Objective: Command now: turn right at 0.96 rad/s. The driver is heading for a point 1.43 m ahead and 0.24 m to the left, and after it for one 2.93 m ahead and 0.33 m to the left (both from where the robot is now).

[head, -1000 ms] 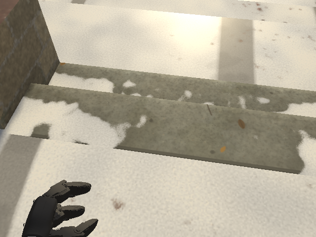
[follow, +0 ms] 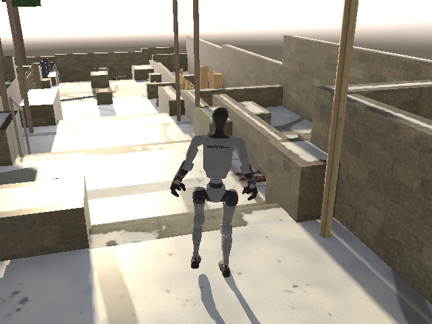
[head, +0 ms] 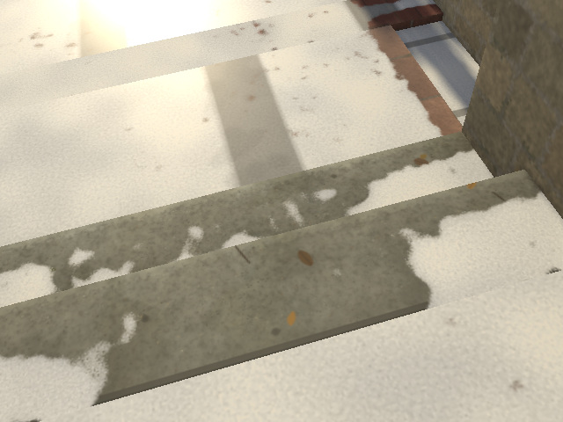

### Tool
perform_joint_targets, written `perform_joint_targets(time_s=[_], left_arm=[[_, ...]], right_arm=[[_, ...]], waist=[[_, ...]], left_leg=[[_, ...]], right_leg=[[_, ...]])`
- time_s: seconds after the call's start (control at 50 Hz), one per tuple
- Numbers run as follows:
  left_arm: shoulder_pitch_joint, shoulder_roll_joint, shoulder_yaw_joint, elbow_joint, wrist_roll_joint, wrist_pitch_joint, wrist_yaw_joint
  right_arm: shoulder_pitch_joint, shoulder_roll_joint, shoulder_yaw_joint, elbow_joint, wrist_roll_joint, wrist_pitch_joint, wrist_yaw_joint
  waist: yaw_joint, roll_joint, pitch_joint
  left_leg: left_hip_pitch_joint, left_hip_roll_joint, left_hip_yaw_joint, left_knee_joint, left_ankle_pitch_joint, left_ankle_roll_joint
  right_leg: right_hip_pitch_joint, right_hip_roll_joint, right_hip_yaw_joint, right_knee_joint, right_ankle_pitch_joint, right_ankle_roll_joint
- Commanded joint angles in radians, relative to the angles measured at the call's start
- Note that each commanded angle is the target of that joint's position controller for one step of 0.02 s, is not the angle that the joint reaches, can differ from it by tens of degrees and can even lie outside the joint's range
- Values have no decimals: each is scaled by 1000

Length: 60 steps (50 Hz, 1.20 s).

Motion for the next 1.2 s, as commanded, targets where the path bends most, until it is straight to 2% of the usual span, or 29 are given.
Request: perform_joint_targets(time_s=[0.02, 0.18, 0.22, 0.24, 0.26, 0.28, 0.3, 0.32, 0.36, 0.48, 0.58, 0.62, 0.64, 0.66, 0.68, 0.7, 0.72, 0.74, 0.78, 0.82, 0.94, 1.02, 1.06, 1.08, 1.12, 1.14, 1.16, 1.18, 1.2], left_arm=[[32, 177, 54, -54, 4, -12, 4], [-12, 157, 42, -38, 14, -18, -4], [-23, 133, 33, -32, 5, -17, -2], [-8, 70, 13, -41, 5, -24, -2], [-17, 32, -3, -61, 6, -34, 1], [-79, 100, 9, -65, 36, -45, 8], [-74, 112, 12, -53, 33, -55, 2], [-48, 109, 9, -30, 32, -64, -12], [-4, 101, 7, 7, 43, -72, -39], [-142, 64, -20, -22, 35, -83, -53], [-247, 45, -39, -51, 20, -101, -56], [-211, 45, -39, -49, 19, -113, -45], [-131, 47, -37, -28, 19, -124, -33], [18, 76, -23, 22, 26, -138, -15], [231, 153, 2, 70, 44, -152, 6], [336, 282, 30, 76, 67, -151, 18], [250, 232, 23, 59, 64, -150, 23], [161, 150, -2, 44, 57, -150, 21], [95, 74, -25, 46, 41, -155, 19], [117, 61, -29, 71, 25, -165, 23], [186, 15, -37, 152, 23, -197, 11], [225, 31, -40, 203, 21, -196, 31], [241, 86, -29, 210, 25, -187, 50], [227, 126, -18, 207, 29, -175, 62], [124, 189, 5, 172, 43, -141, 70], [72, 189, 8, 151, 41, -128, 57], [31, 67, -19, 127, 43, -139, 28], [115, 19, -41, 3, 16, -165, 23], [9, 68, -45, -23, 23, -196, 26]], right_arm=[[-67, -65, -8, -84, 3, -15, -2], [-18, -78, 0, -58, 27, -30, -14], [63, -60, 3, -31, 14, -40, -16], [81, -111, -8, -33, -2, -44, -24], [114, -218, -28, -40, -13, -46, -21], [94, -229, -43, -11, -28, -47, -11], [60, -167, -29, -7, -16, -53, -1], [29, -131, -20, -4, -7, -64, 9], [38, -111, -15, 6, 3, -82, 13], [167, -129, -32, 63, 20, -113, 25], [212, -157, -43, 86, 19, -119, 31], [204, -167, -47, 95, 24, -112, 33], [181, -164, -47, 95, 28, -108, 32], [161, -134, -39, 91, 29, -113, 32], [112, -78, -21, 67, 27, -125, 37], [86, 33, 8, -3, 53, -140, 35], [75, -39, -4, 8, 46, -125, 23], [53, -57, -12, 19, 36, -116, 32], [94, -60, -17, 57, 15, -99, 61], [72, -39, -13, 60, -1, -74, 81], [-118, -8, 3, -5, 8, -56, 101], [-226, 20, 29, -53, 5, -55, 114], [-201, 5, 30, -49, 15, -52, 108], [-131, -17, 25, -31, 19, -49, 101], [223, -109, -18, 66, 19, -48, 77], [417, -164, -53, 134, 19, -54, 56], [328, -215, -80, 143, 43, -42, 30], [238, -320, -92, 86, 1, -34, 29], [269, -280, -97, 66, 12, -34, 18]], waist=[[38, -141, -111], [12, -175, -136], [-47, -104, -159], [-57, 65, -130], [-77, 202, -122], [-65, 123, -18], [-32, 88, 18], [-11, 85, 22], [-10, 109, -27], [-70, 123, -3], [-105, 125, 30], [-73, 105, 49], [-20, 73, 37], [54, 11, -29], [173, -125, -155], [197, -378, -258], [149, -216, -207], [98, -129, -124], [39, -133, -83], [29, -154, -23], [14, -107, 93], [0, -77, 118], [-34, -112, 53], [-84, -146, 4], [-268, -175, -168], [-345, -113, -237], [-244, 142, -145], [-102, 230, -281], [-174, 22, -312]], left_leg=[[-95, -21, -37, -87, -6, 6], [215, -70, -27, -351, -30, 61], [472, -59, -23, -576, 14, 91], [591, 105, -222, -704, -199, 135], [606, 328, -573, -869, -530, 208], [454, 357, -666, -890, -576, 255], [401, 320, -603, -882, -536, 248], [393, 261, -499, -873, -426, 225], [404, 180, -348, -865, -296, 201], [452, 182, -271, -907, -210, 238], [369, 197, -225, -910, -152, 244], [299, 213, -250, -881, -122, 265], [244, 202, -241, -824, -79, 262], [133, 151, -199, -679, 32, 244], [-21, 44, -103, -353, 63, 214], [-280, -68, 2, 0, -168, 178], [-336, -36, -69, 170, -86, 191], [-344, 11, -88, 206, 4, 188], [-266, 69, -54, 183, 89, 154], [-289, 91, -22, 229, 141, 133], [-369, 79, 49, 143, 330, 138], [-226, 37, 207, -119, 344, 205], [-57, -44, 281, -185, 317, 246], [26, -73, 283, -198, 271, 262], [397, -118, 220, -204, 133, 313], [671, -112, 122, -342, 115, 348], [787, -11, -82, -388, 84, 372], [1039, 212, -638, -516, 149, 582], [1006, 262, -772, -687, 39, 586]], right_leg=[[197, -237, 331, -108, 244, -146], [97, -199, 409, -57, 428, -100], [-74, -121, 393, -61, -214, -61], [-259, -32, 293, 93, -508, -13], [-397, 123, 81, 366, -431, 19], [-449, 48, 84, 491, -267, 25], [-438, 13, 93, 526, -178, 32], [-422, -2, 72, 549, -106, 49], [-383, -7, 14, 603, -39, 71], [-422, -101, -102, 401, 40, 109], [-211, -117, -184, 95, -28, 85], [-75, -99, -191, 10, -57, 55], [56, -93, -189, -56, -14, 41], [300, -91, -172, -66, -11, 32], [564, -242, 1, -113, -188, 14], [715, -520, 431, -275, -639, -28], [571, -552, 548, -288, -691, -54], [483, -501, 402, -265, -573, -33], [354, -408, 169, -310, -369, 10], [299, -365, 26, -345, -219, 27], [258, -316, -267, -407, 210, 42], [303, -292, -419, -384, 670, 84], [365, -313, -446, -269, 1176, 94], [400, -335, -444, -165, 1342, 95], [323, -379, -403, 271, 1441, 66], [154, -332, -389, 626, 1145, 48], [-188, -115, -357, 1000, -42, 65], [-567, -39, -163, 1272, -280, 111], [-644, -82, -44, 1232, -197, 102]])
